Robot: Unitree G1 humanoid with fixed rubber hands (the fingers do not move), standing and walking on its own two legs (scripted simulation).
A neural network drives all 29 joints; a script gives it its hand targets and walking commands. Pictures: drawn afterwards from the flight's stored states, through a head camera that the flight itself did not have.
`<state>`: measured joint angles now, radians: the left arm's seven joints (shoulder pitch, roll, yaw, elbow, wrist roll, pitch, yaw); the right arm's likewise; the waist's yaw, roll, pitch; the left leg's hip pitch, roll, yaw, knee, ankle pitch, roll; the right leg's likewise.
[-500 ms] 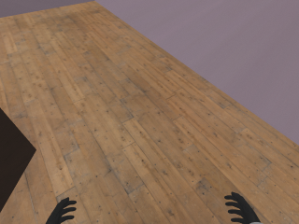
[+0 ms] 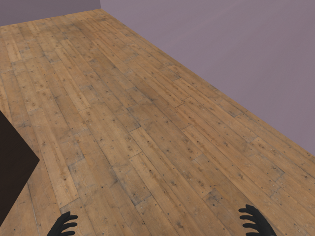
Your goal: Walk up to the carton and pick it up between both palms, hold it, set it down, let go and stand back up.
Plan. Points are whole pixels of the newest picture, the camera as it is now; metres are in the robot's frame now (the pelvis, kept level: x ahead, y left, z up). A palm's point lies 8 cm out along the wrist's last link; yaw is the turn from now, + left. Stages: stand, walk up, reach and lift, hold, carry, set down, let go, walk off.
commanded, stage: stand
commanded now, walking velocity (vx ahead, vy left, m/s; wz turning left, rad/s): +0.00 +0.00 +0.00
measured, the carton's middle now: out of the picture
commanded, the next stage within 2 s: walk up in 0.54 s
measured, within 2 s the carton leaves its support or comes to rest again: neither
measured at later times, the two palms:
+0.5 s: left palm out of the picture +0.12 +0.26 -0.08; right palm out of the picture +0.12 -0.28 -0.08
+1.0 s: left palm out of the picture +0.03 +0.36 -0.11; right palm (261, 234) +0.15 -0.26 -0.07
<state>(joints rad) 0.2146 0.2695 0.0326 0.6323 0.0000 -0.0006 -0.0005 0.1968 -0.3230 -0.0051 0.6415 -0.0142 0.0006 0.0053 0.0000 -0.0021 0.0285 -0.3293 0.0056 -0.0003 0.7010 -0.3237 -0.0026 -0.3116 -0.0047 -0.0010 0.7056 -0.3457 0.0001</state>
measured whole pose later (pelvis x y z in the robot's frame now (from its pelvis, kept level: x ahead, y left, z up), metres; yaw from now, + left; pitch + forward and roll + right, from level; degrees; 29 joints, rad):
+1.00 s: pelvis -0.02 +0.04 -0.01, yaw +13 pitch -2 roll -3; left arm 0.26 0.40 0.08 0.70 0.00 -0.01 0.04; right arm 0.20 -0.41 -0.07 0.76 -0.04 0.07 0.13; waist -0.04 -0.03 0.04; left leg -0.41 0.10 -0.01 0.77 -0.34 -0.02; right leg -0.30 -0.12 -0.18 0.72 -0.37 0.00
